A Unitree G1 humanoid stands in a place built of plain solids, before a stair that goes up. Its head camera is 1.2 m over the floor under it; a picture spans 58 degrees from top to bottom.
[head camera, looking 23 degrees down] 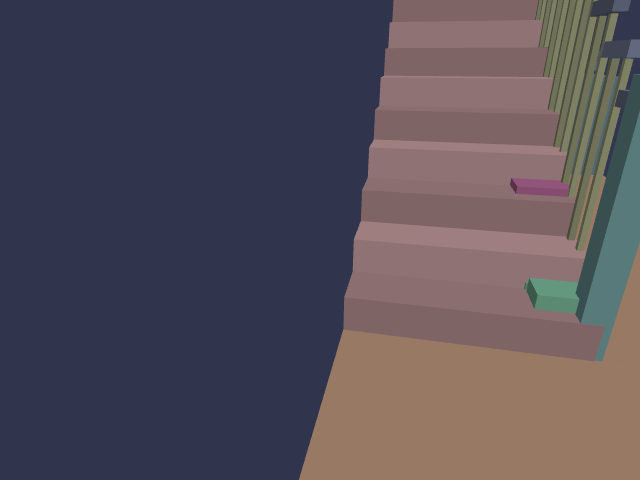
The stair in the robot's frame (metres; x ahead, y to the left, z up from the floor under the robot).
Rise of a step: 0.18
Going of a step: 0.27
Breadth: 1.09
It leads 12 degrees to the right of straight ahead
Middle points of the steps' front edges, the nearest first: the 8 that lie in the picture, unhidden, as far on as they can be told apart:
1.61 -0.64 0.18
1.88 -0.70 0.36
2.14 -0.76 0.54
2.40 -0.81 0.72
2.66 -0.87 0.89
2.92 -0.93 1.07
3.18 -0.99 1.25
3.44 -1.05 1.43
